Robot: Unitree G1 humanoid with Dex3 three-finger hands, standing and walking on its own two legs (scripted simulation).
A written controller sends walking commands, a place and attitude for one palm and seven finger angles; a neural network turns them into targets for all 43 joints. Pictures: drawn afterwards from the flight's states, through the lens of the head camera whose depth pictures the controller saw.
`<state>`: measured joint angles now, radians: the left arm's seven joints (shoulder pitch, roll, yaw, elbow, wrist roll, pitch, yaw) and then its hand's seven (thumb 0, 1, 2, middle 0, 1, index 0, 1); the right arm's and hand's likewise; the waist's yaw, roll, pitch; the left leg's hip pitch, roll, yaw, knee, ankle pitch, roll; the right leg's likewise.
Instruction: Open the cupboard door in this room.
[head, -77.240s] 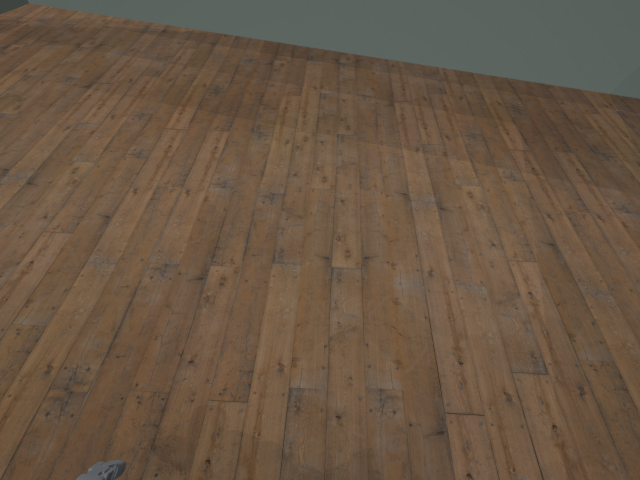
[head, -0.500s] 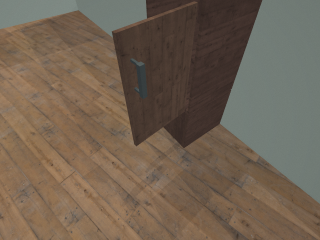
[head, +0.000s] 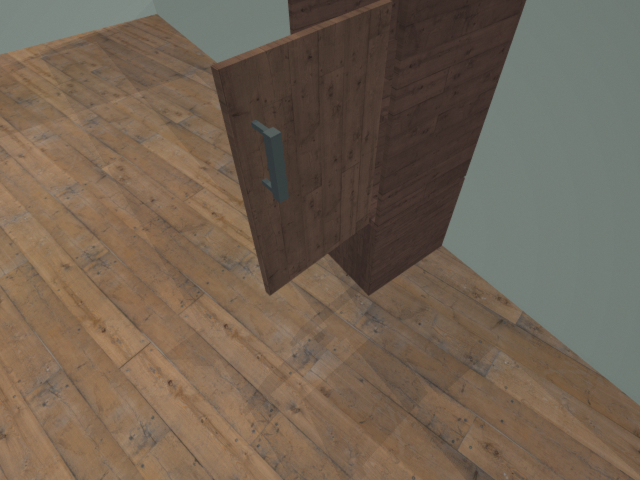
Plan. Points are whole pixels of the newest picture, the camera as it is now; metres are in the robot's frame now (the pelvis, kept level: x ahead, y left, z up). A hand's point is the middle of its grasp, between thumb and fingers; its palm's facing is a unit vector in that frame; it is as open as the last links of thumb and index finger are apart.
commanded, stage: look to check the result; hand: left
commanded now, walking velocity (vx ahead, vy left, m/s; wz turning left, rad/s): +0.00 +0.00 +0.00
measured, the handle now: (269, 162) +0.60 +0.13 +0.05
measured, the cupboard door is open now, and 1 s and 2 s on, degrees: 96 96 96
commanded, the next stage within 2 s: stand and wait in 0.08 s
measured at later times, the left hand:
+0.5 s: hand out of the picture +0.07 +0.22 -0.16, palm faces +0.01 -0.96 -0.29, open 7.4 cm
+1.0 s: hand out of the picture +0.06 +0.22 -0.17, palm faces +0.01 -0.96 -0.28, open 7.4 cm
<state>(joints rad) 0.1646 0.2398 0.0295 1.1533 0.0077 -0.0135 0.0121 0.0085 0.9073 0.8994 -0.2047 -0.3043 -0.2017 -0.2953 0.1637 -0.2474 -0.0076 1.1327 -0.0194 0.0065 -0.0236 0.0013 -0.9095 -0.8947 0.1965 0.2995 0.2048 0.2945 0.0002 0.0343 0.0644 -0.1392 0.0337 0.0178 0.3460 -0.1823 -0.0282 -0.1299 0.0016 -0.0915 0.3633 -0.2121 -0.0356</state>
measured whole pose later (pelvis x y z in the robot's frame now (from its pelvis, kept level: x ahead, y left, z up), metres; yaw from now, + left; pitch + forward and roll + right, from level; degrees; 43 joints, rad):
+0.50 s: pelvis +0.01 +0.00 +0.00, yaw +0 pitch -1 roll +0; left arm 0.14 0.25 0.02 1.14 0.01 -0.02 0.01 0.01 0.91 0.90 -0.21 -0.30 -0.20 -0.30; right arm 0.15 -0.26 0.00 1.13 -0.02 0.01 -0.02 0.00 -0.91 -0.89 0.20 0.30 0.21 0.29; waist 0.00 0.02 0.06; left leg -0.10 0.04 0.02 0.32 -0.19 -0.04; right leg -0.09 0.01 -0.09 0.33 -0.21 -0.04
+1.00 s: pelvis +0.02 +0.00 +0.00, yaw +0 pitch -1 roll +0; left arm 0.16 0.25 0.02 1.15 0.01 -0.02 0.01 0.01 0.91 0.90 -0.21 -0.30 -0.20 -0.30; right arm 0.16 -0.25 0.00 1.14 -0.02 0.00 -0.03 0.00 -0.91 -0.89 0.20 0.30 0.21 0.29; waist 0.00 0.01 0.06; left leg -0.10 0.03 0.03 0.32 -0.20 -0.03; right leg -0.09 0.00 -0.08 0.32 -0.21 -0.03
